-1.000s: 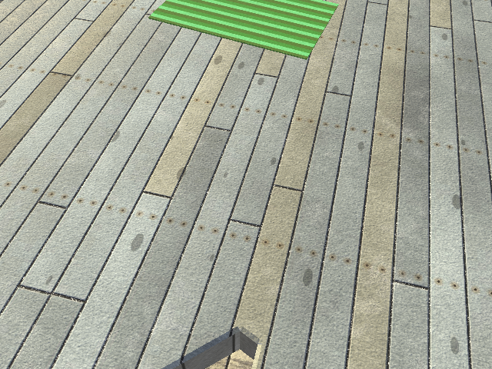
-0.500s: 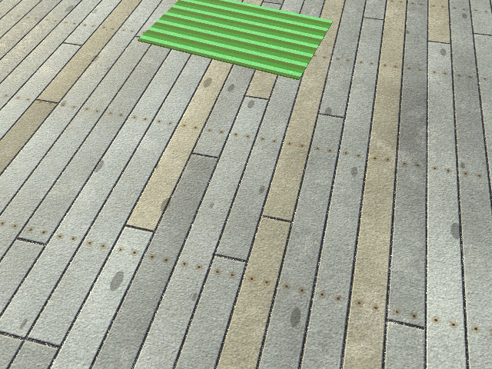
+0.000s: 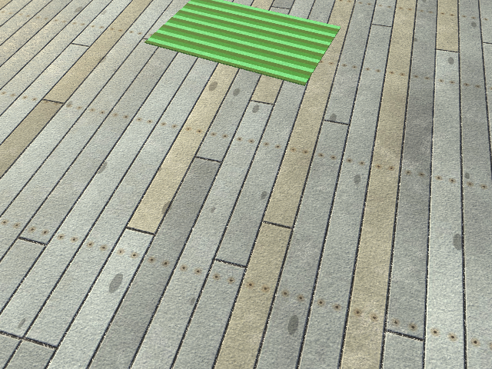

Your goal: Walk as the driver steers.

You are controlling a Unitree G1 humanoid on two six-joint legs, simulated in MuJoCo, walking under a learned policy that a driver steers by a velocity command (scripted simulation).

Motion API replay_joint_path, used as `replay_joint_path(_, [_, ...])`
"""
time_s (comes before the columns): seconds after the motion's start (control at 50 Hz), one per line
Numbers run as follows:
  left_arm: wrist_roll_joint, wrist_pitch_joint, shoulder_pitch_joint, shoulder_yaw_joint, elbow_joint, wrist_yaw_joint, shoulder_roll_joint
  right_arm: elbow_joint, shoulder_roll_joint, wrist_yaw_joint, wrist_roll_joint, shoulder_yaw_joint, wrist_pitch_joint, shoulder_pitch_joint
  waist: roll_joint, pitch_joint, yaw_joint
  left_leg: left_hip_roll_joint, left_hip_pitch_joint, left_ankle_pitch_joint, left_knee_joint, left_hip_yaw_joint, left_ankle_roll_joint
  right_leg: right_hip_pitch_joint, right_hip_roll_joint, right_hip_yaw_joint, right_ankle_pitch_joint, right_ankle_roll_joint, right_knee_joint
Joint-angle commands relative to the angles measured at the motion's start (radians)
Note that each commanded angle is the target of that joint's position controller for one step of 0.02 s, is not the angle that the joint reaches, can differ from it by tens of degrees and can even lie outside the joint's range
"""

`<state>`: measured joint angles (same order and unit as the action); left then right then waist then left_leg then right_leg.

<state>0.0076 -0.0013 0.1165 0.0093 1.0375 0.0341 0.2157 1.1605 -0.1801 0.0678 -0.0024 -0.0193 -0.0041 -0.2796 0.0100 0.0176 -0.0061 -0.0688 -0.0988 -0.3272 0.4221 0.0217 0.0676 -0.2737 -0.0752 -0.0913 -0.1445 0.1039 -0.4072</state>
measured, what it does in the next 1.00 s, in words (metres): walks ahead: right foot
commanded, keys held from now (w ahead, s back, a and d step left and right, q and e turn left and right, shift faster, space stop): no key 0.02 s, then w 0.98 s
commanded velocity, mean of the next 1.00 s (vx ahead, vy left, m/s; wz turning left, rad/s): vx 0.37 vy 0.00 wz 0.00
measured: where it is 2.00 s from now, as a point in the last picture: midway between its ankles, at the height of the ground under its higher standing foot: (270, 221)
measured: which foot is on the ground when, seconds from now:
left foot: down 0.00-0.52, up 0.54-1.00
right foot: down 0.00-0.22, up 0.24-0.48, down 0.50-1.00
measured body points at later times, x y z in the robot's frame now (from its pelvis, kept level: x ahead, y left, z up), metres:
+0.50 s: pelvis +0.10 -0.03 -0.02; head +0.12 -0.04 +0.43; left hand +0.30 +0.21 -0.12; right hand -0.04 -0.26 -0.16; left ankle -0.06 +0.15 -0.74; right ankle +0.17 -0.14 -0.74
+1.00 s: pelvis +0.37 -0.04 -0.02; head +0.40 -0.03 +0.43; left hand +0.27 +0.22 -0.16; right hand +0.59 -0.25 -0.11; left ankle +0.55 +0.07 -0.73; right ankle +0.17 -0.15 -0.74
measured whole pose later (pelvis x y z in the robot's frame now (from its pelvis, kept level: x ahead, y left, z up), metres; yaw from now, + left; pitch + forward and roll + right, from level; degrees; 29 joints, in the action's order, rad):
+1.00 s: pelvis +0.37 -0.04 -0.02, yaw +0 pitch +3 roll -1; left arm 0.01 -0.08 0.47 0.04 1.09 0.02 0.25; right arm 0.80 -0.21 -0.04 -0.01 -0.04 0.11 0.00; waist 0.02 0.01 -0.08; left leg -0.03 -0.60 0.02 0.52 -0.05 -0.09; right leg 0.16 -0.03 -0.06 -0.42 0.01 -0.22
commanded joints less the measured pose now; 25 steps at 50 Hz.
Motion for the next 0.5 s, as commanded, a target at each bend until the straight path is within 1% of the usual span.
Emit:
replay_joint_path(0.02, [0.0,-0.008,-0.014,0.019,-0.037,0.004,0.105,0.002,-0.077,0.004,0.0,-0.013,0.005,-0.09,-0.001,-0.001,0.002,0.043,-0.138,0.058,-0.064,-0.022,-0.038,0.122,0.101,0.148,-0.088,0.003,0.116])
replay_joint_path(0.04, [0.0,-0.007,0.007,0.019,-0.025,0.005,0.102,0.012,-0.068,0.003,0.0,-0.013,0.006,-0.116,-0.006,-0.025,0.004,0.053,-0.125,0.015,-0.058,-0.037,-0.041,0.128,0.092,0.142,-0.199,0.004,0.125])
replay_joint_path(0.06, [0.005,-0.005,0.019,0.025,-0.021,0.006,0.117,0.017,-0.069,0.004,-0.002,-0.015,0.006,-0.132,-0.021,-0.015,0.005,0.071,-0.136,-0.043,-0.026,-0.06,-0.048,0.111,0.09,0.146,-0.33,0.009,0.137])
replay_joint_path(0.08, [0.01,-0.004,0.026,0.034,-0.021,0.007,0.139,0.015,-0.073,0.004,-0.003,-0.019,0.008,-0.144,-0.044,-0.006,0.008,0.088,-0.151,-0.098,0.019,-0.085,-0.06,0.087,0.104,0.168,-0.458,0.022,0.156])
replay_joint_path(0.1, [0.012,-0.005,0.023,0.039,-0.028,0.006,0.149,0.015,-0.07,0.004,-0.001,-0.021,0.011,-0.16,-0.067,0.004,0.018,0.094,-0.163,-0.125,0.06,-0.105,-0.074,0.057,0.135,0.206,-0.558,0.037,0.184])
replay_joint_path(0.12, [0.013,-0.008,0.011,0.043,-0.037,0.005,0.157,0.016,-0.058,0.002,0.0,-0.021,0.017,-0.18,-0.09,0.013,0.032,0.095,-0.165,-0.121,0.094,-0.124,-0.088,0.03,0.169,0.242,-0.621,0.055,0.207])
replay_joint_path(0.14, [0.015,-0.012,0.009,0.048,-0.045,0.003,0.159,0.022,-0.047,-0.001,0.003,-0.021,0.022,-0.198,-0.097,0.018,0.039,0.094,-0.146,-0.116,0.115,-0.134,-0.103,-0.005,0.186,0.262,-0.652,0.067,0.217])
replay_joint_path(0.16, [0.016,-0.018,0.001,0.052,-0.053,0.001,0.156,0.031,-0.041,-0.006,0.007,-0.022,0.027,-0.223,-0.09,0.025,0.05,0.089,-0.118,-0.117,0.116,-0.137,-0.121,-0.049,0.187,0.257,-0.658,0.067,0.209])
replay_joint_path(0.18, [0.015,-0.024,-0.033,0.052,-0.071,-0.003,0.148,0.044,-0.034,-0.01,0.01,-0.023,0.032,-0.253,-0.067,0.044,0.068,0.076,-0.088,-0.12,0.089,-0.125,-0.144,-0.105,0.173,0.224,-0.631,0.058,0.18])
replay_joint_path(0.2, [0.016,-0.031,-0.085,0.048,-0.094,-0.008,0.128,0.057,-0.035,-0.014,0.012,-0.024,0.038,-0.299,-0.026,0.056,0.096,0.048,-0.064,-0.162,0.031,-0.085,-0.175,-0.15,0.136,0.154,-0.583,0.033,0.112])
replay_joint_path(0.22, [0.019,-0.041,-0.135,0.04,-0.123,-0.015,0.094,0.067,-0.068,-0.013,0.013,-0.031,0.045,-0.355,0.064,0.083,0.115,-0.026,-0.051,-0.313,-0.096,0.061,-0.225,-0.219,0.058,0.049,-0.509,-0.014,-0.025])
replay_joint_path(0.24, [0.028,-0.06,-0.176,0.029,-0.146,-0.025,0.056,0.068,-0.148,-0.012,-0.002,-0.052,0.058,-0.4,0.224,0.132,0.129,-0.181,-0.009,-0.49,-0.267,0.327,-0.301,-0.338,-0.006,-0.033,-0.369,-0.051,-0.258])
replay_joint_path(0.26, [0.035,-0.082,-0.162,0.023,-0.149,-0.033,0.056,0.035,-0.201,-0.009,-0.022,-0.071,0.075,-0.322,0.327,0.192,0.109,-0.295,-0.01,-0.441,-0.331,0.502,-0.35,-0.423,0.043,0.043,-0.285,-0.03,-0.426])
replay_joint_path(0.28, [0.042,-0.092,-0.132,0.04,-0.142,-0.037,0.111,0.009,-0.167,-0.007,-0.015,-0.065,0.096,-0.275,0.262,0.186,0.067,-0.315,0.075,-0.282,-0.305,0.506,-0.336,-0.551,0.086,0.109,-0.302,-0.027,-0.555])
replay_joint_path(0.3, [0.04,-0.1,-0.119,0.046,-0.136,-0.042,0.126,0.0,-0.14,-0.014,-0.015,-0.06,0.112,-0.278,0.175,0.162,0.052,-0.306,0.162,-0.137,-0.274,0.463,-0.31,-0.638,0.106,0.131,-0.29,-0.024,-0.617])
replay_joint_path(0.32, [0.033,-0.107,-0.124,0.041,-0.139,-0.048,0.111,-0.009,-0.136,-0.023,-0.022,-0.059,0.117,-0.279,0.133,0.14,0.048,-0.293,0.209,-0.037,-0.252,0.404,-0.278,-0.669,0.129,0.13,-0.275,-0.023,-0.588])
replay_joint_path(0.34, [0.025,-0.112,-0.155,0.034,-0.151,-0.057,0.098,-0.029,-0.123,-0.029,-0.027,-0.055,0.112,-0.25,0.098,0.133,0.046,-0.262,0.177,-0.015,-0.261,0.327,-0.241,-0.612,0.144,0.112,-0.239,-0.021,-0.488])
replay_joint_path(0.36, [0.017,-0.114,-0.19,0.027,-0.164,-0.063,0.08,-0.048,-0.116,-0.032,-0.024,-0.052,0.103,-0.225,0.095,0.123,0.049,-0.217,0.093,-0.012,-0.273,0.256,-0.212,-0.486,0.134,0.075,-0.195,-0.023,-0.395])
replay_joint_path(0.38, [0.012,-0.112,-0.203,0.018,-0.169,-0.069,0.054,-0.061,-0.133,-0.035,-0.018,-0.055,0.096,-0.217,0.119,0.114,0.051,-0.18,0.001,0.007,-0.276,0.199,-0.201,-0.357,0.108,0.031,-0.169,-0.027,-0.35])
replay_joint_path(0.4, [0.014,-0.108,-0.186,0.015,-0.168,-0.072,0.052,-0.069,-0.157,-0.04,-0.016,-0.06,0.092,-0.216,0.145,0.107,0.042,-0.163,-0.074,0.012,-0.273,0.16,-0.199,-0.245,0.089,0.0,-0.158,-0.026,-0.319])
replay_joint_path(0.42, [0.016,-0.102,-0.169,0.016,-0.167,-0.074,0.061,-0.074,-0.171,-0.044,-0.019,-0.063,0.091,-0.225,0.154,0.105,0.033,-0.151,-0.129,0.0,-0.265,0.136,-0.198,-0.156,0.076,-0.022,-0.139,-0.023,-0.29])
replay_joint_path(0.44, [0.019,-0.096,-0.145,0.021,-0.161,-0.071,0.079,-0.078,-0.178,-0.047,-0.024,-0.065,0.092,-0.234,0.148,0.105,0.018,-0.141,-0.157,0.012,-0.24,0.123,-0.193,-0.087,0.061,-0.033,-0.123,-0.018,-0.252])
replay_joint_path(0.46, [0.023,-0.092,-0.092,0.034,-0.147,-0.066,0.109,-0.084,-0.18,-0.049,-0.024,-0.063,0.094,-0.234,0.138,0.085,-0.012,-0.128,-0.163,0.098,-0.187,0.112,-0.184,-0.008,0.041,-0.043,-0.104,-0.008,-0.217])
replay_joint_path(0.48, [0.03,-0.091,0.008,0.055,-0.119,-0.059,0.151,-0.096,-0.176,-0.05,-0.019,-0.057,0.097,-0.221,0.126,0.029,-0.066,-0.102,-0.162,0.269,-0.064,0.082,-0.168,0.109,0.021,-0.043,-0.076,0.007,-0.184])
replay_joint_path(0.5, [0.032,-0.093,0.133,0.077,-0.086,-0.054,0.202,-0.108,-0.155,-0.051,-0.015,-0.05,0.098,-0.207,0.07,-0.058,-0.123,-0.049,-0.183,0.402,0.141,0.008,-0.131,0.253,0.066,0.017,-0.057,0.031,-0.15])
